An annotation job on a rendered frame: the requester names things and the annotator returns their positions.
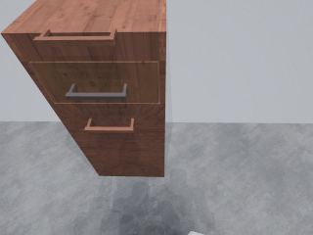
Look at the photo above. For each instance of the handle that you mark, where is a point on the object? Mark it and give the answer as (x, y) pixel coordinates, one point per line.
(108, 129)
(97, 96)
(74, 41)

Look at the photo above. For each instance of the cabinet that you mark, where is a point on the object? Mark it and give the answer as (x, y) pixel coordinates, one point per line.
(139, 30)

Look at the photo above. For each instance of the drawer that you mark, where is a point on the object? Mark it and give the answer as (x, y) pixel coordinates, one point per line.
(141, 77)

